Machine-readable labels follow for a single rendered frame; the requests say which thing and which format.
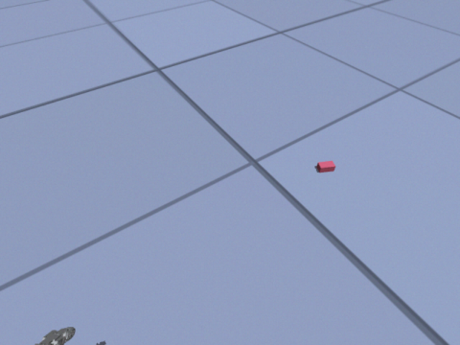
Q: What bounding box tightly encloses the left robot hand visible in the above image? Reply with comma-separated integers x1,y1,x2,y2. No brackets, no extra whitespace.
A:
35,327,75,345

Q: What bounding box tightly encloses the small box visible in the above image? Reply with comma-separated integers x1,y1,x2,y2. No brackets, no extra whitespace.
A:
317,161,336,173

